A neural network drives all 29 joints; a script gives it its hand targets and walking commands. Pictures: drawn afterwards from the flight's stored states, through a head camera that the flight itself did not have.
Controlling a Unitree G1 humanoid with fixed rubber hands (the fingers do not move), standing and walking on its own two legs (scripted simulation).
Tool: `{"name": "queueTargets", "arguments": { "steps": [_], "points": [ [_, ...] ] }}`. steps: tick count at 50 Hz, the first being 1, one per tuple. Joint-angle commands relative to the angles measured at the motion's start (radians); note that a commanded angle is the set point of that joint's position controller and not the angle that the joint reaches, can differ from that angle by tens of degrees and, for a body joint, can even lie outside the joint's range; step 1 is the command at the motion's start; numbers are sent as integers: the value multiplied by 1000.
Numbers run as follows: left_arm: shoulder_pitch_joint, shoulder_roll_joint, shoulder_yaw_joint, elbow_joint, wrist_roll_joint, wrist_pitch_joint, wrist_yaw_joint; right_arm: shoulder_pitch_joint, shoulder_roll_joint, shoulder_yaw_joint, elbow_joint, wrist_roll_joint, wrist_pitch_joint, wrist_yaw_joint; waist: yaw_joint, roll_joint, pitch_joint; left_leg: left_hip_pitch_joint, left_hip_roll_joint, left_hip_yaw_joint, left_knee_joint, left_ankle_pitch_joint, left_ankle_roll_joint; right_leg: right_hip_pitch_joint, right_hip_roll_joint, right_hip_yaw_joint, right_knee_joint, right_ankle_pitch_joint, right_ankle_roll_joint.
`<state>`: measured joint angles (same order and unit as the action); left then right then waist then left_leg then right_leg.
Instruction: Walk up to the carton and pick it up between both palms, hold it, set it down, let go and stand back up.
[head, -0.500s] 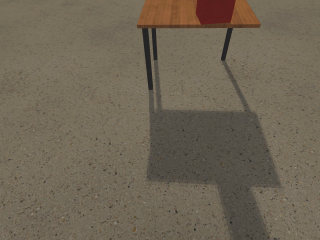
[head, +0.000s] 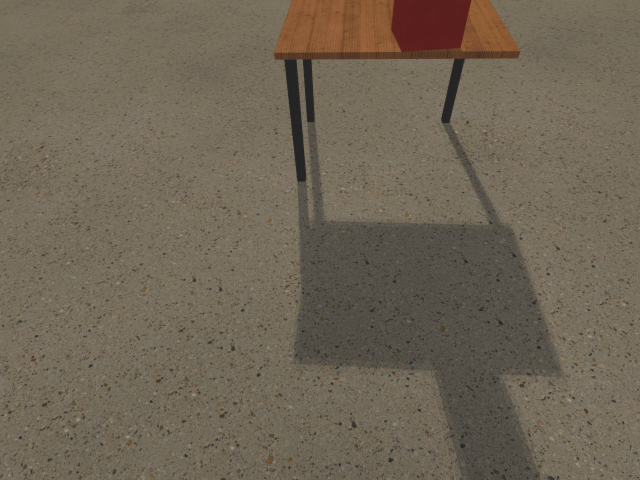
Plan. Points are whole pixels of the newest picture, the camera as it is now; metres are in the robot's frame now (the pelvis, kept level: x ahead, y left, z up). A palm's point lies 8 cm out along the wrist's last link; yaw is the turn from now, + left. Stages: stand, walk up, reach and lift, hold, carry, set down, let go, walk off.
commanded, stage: stand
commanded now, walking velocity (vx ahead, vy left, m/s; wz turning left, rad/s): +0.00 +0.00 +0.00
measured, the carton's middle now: (430, 0) +1.56 -0.38 -0.01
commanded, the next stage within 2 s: none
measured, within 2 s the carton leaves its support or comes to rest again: neither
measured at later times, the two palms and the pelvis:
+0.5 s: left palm out of the picture -0.04 +0.21 -0.15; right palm out of the picture -0.03 -0.21 -0.15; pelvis -0.01 +0.00 +0.00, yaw +0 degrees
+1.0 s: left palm out of the picture -0.04 +0.21 -0.15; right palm out of the picture -0.04 -0.20 -0.15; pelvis -0.01 +0.00 +0.00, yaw +0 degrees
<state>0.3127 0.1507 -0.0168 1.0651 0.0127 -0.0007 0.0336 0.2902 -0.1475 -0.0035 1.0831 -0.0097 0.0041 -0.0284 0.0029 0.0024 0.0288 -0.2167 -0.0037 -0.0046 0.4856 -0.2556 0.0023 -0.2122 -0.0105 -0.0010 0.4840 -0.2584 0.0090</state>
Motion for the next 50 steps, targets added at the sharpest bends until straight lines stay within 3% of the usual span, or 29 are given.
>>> {"name": "queueTargets", "arguments": {
  "steps": [1,22,50],
  "points": [
    [66,78,14,-5,0,-9,4,50,-85,-15,-9,1,-9,-4,1,7,42,-33,66,-67,-94,76,25,-15,-60,68,-90,97,-28],
    [89,44,8,77,-1,-5,6,80,-52,-7,39,1,-9,-9,2,-7,53,-32,70,-74,-109,48,24,-19,-61,62,-102,75,-17],
    [94,40,12,84,-1,-7,3,108,-44,-3,42,4,-10,-9,0,0,52,-35,67,-70,-115,42,16,-24,-61,64,-106,68,-15]
  ]
}}
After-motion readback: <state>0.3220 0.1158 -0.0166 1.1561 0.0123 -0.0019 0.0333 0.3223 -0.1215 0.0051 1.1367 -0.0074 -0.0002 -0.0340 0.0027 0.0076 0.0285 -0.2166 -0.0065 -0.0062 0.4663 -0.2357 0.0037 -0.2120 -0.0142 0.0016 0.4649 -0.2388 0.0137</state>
